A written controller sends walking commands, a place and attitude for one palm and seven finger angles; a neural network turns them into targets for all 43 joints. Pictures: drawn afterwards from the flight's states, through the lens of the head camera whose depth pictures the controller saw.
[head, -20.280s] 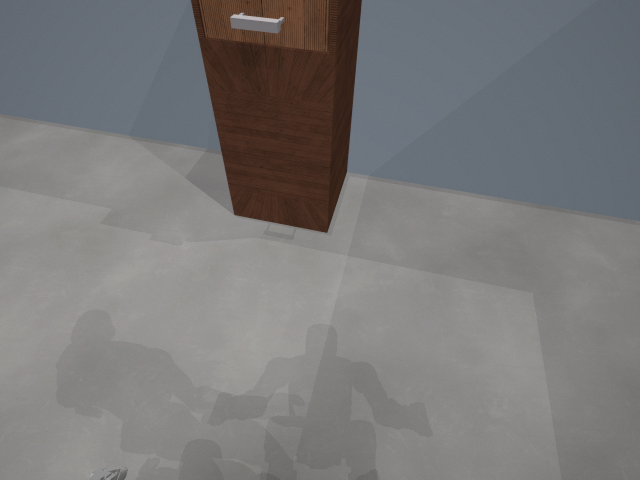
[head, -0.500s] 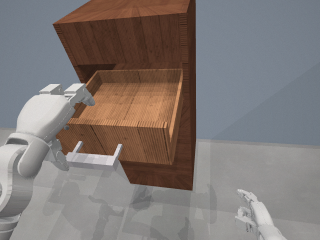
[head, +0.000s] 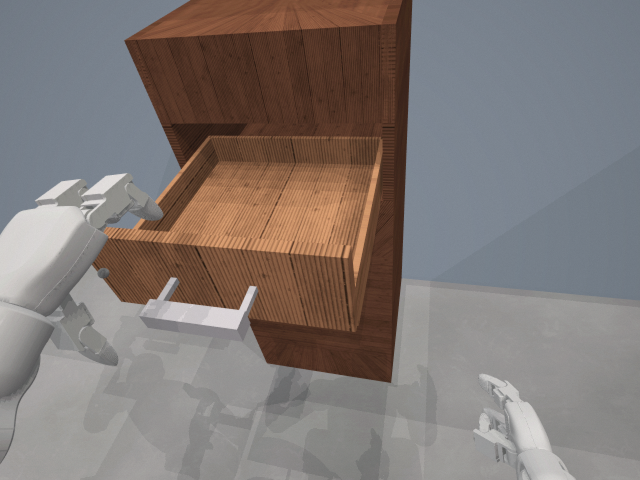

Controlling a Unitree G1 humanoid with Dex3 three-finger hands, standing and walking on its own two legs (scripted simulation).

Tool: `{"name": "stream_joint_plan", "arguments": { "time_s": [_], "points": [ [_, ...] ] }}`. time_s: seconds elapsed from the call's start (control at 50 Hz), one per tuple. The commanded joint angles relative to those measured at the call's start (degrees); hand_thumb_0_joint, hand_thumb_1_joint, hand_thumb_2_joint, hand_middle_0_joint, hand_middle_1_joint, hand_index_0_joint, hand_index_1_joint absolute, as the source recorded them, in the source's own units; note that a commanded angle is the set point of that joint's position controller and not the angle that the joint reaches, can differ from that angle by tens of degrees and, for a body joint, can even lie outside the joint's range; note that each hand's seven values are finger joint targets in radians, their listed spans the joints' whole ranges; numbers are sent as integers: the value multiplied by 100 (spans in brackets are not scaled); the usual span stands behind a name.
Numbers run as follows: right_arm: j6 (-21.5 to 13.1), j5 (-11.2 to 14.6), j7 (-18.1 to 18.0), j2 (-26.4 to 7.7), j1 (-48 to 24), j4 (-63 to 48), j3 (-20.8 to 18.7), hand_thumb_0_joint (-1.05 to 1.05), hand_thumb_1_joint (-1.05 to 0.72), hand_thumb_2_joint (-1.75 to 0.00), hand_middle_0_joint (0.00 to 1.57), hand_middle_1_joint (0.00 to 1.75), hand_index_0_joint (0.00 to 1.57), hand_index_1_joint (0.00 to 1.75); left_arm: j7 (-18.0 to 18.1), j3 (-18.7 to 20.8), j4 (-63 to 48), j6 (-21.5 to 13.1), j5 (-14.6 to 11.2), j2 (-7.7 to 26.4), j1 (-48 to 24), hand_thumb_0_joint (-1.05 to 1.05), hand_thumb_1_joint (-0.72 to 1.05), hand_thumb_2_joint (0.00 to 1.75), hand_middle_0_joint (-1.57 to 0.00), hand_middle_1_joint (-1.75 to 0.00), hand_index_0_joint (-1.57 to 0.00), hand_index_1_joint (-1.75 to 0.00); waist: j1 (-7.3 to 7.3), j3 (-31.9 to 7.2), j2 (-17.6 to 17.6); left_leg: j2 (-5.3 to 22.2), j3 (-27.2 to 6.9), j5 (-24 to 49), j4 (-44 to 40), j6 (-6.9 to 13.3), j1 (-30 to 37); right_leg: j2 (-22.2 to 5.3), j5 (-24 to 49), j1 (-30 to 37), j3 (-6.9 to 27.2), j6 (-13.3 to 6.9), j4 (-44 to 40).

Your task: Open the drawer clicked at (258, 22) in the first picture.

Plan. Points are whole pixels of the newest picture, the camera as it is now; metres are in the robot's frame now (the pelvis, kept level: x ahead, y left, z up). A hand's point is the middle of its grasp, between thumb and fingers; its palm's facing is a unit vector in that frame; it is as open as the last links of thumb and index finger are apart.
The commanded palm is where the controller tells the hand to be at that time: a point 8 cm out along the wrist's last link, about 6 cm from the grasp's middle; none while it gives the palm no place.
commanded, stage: draw the hand back to the body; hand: left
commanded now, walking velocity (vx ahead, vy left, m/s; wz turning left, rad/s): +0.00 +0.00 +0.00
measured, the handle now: (202, 304) +0.29 +0.22 +0.08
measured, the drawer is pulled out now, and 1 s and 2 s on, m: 0.30 0.30 0.30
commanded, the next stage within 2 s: step back with the hand held close in 0.96 s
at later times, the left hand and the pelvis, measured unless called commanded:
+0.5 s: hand (87, 233) +0.23 +0.23 +0.27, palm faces +0.47 -0.81 -0.35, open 11.0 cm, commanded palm +0.17 +0.28 +0.27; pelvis +0.03 +0.01 +0.00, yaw -2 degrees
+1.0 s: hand (57, 242) +0.22 +0.25 +0.27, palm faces +0.55 -0.78 -0.30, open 7.6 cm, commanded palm +0.16 +0.29 +0.27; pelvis +0.03 +0.01 +0.00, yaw -1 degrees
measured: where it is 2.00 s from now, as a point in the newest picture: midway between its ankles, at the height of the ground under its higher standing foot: outside the picture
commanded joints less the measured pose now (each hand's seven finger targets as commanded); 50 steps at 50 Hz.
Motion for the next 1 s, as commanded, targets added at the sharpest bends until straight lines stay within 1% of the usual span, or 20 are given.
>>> {"name": "stream_joint_plan", "arguments": {
  "time_s": [0.0,0.02,0.06,0.1,0.12,0.14,0.24,0.28,0.38,0.46,0.56,0.6,0.62,0.68,0.74,0.8,0.86,0.9,0.92,0.98],
  "points": [
    [-1002,-114,-395,-185,-735,-716,-149,0,-90,-90,20,30,20,30,1136,1737,-784,-1164,-3120,-30,-648,0,-40,34,-29,-113,-29,-113,-397,-78,-2216,97,90,-428,-461,335,-203,217,-1076,379,98,41,-1121],
    [-1159,-122,-423,-82,-671,-676,-106,0,-90,-90,20,30,20,30,1232,1471,-879,-1341,-3209,-502,-772,0,-36,36,-29,-111,-29,-111,-391,-251,-1265,11,224,-392,-531,314,-117,142,-1105,510,105,38,-1157],
    [-1381,-193,-463,-77,-532,-569,-126,0,-90,-90,20,30,20,30,1464,1522,-1358,-1622,-3239,-508,-986,0,-29,39,-29,-107,-29,-107,-322,-509,-65,-28,217,-183,-730,218,37,138,-726,818,72,-37,-993],
    [-1500,-242,-476,-138,-491,-457,-181,0,-90,-90,20,30,20,30,1592,1638,-1308,-1737,-3209,-396,-889,0,-22,42,-28,-102,-28,-102,-240,-424,-82,-7,213,59,-765,185,25,164,-464,945,105,-73,-953],
    [-1537,-269,-459,-16,-460,-487,-139,0,-90,-90,20,30,20,30,1586,1288,-1206,-1764,-3191,-860,-851,0,-18,43,-28,-100,-28,-100,-262,-334,-39,-23,235,184,-823,192,-71,156,-358,986,63,-78,-944],
    [-1561,-266,-441,-30,-441,-505,-162,0,-90,-90,20,30,20,30,1584,1204,-1348,-1801,-3182,-912,-866,0,-15,45,-27,-98,-27,-98,-274,-313,-160,-8,193,348,-805,204,-62,162,-234,1035,71,-85,-916],
    [-1604,-319,-398,-57,-451,-498,-230,0,-90,-90,20,30,20,30,1568,1285,-1496,-1858,-3184,-877,-680,0,2,52,-26,-86,-26,-86,-225,-316,-445,7,178,820,-735,231,-62,195,277,1197,78,-104,-849],
    [-1604,-327,-365,-73,-408,-514,-262,0,-90,-90,20,30,20,30,1560,1352,-1742,-1889,-3155,-831,-607,0,9,55,-26,-82,-26,-82,-206,-542,-95,-14,203,1094,-681,202,7,191,589,1319,78,-129,-728],
    [-1543,-305,-327,-102,-340,-539,-322,0,-90,-90,20,30,20,30,1539,1521,-1765,-1854,-3192,-777,-292,0,27,63,-25,-70,-25,-70,-218,-586,-473,52,189,1436,-612,174,7,223,902,1296,27,-107,-613],
    [-1471,-284,-348,-107,-284,-502,-347,0,-90,-90,20,30,20,30,1547,1666,-1517,-1792,-3228,-794,32,0,41,69,-24,-62,-24,-62,-220,-533,-383,80,232,1682,-586,137,-1,238,1086,1272,-12,-96,-568],
    [-1399,-272,-371,-99,-300,-529,-351,0,-90,-90,20,30,20,30,1558,1751,-1426,-1716,-3263,-767,41,0,58,76,-22,-50,-22,-50,-223,-478,-531,79,228,1514,-584,150,-7,240,982,1189,-12,-86,-599],
    [-1380,-262,-376,-135,-316,-532,-361,0,-90,-90,20,30,20,30,1564,1799,-1640,-1711,-3236,-619,-220,0,65,80,-22,-46,-22,-46,-234,-507,-258,72,180,1472,-544,137,64,228,921,1130,49,-129,-583],
    [-1389,-287,-385,-74,-299,-523,-324,0,-90,-90,20,30,20,30,1571,1724,-1425,-1676,-3253,-814,71,0,69,81,-22,-43,-22,-43,-209,-469,-190,67,221,1559,-573,128,6,230,981,1151,-3,-109,-568],
    [-1375,-291,-362,-97,-295,-578,-340,0,-90,-90,20,30,20,30,1575,1734,-1780,-1651,-3230,-689,-214,0,80,86,-21,-37,-21,-37,-228,-693,-508,70,165,1717,-513,159,90,224,1136,1237,30,-97,-525],
    [-1370,-290,-361,-82,-300,-557,-315,0,-90,-90,20,30,20,30,1570,1594,-1734,-1592,-3233,-807,-321,0,90,90,-20,-30,-20,-30,-262,-523,-369,81,140,1620,-535,134,43,218,1007,1141,22,-105,-532],
    [-1372,-293,-377,-106,-341,-531,-320,0,-90,-90,20,30,20,30,1588,1712,-1682,-1563,-3211,-659,-418,0,90,90,-20,-30,-20,-30,-230,-453,-177,68,134,1524,-511,123,38,228,931,1103,51,-140,-544],
    [-1346,-290,-378,-36,-347,-561,-292,0,-90,-90,20,30,20,30,1591,1683,-1406,-1511,-3260,-794,-182,0,90,90,-20,-30,-20,-30,-203,-398,-483,81,151,1416,-559,138,-41,237,858,1134,2,-105,-544],
    [-1333,-278,-379,-78,-394,-567,-306,0,-90,-90,20,30,20,30,1585,1714,-1593,-1525,-3239,-667,-457,0,90,90,-20,-30,-20,-30,-212,-394,-302,69,120,1245,-549,133,-30,227,703,1094,66,-138,-581],
    [-1348,-291,-383,-16,-389,-561,-264,0,-90,-90,20,30,20,30,1584,1608,-1372,-1502,-3262,-871,-248,0,90,90,-20,-30,-20,-30,-208,-245,-187,61,155,1169,-603,129,-116,218,643,1058,33,-125,-606],
    [-1329,-269,-370,-36,-376,-597,-298,0,-90,-90,20,30,20,30,1579,1656,-1569,-1511,-3254,-756,-416,0,90,90,-20,-30,-20,-30,-216,-419,-458,56,132,1114,-573,166,-57,211,599,1099,72,-112,-606]
  ]
}}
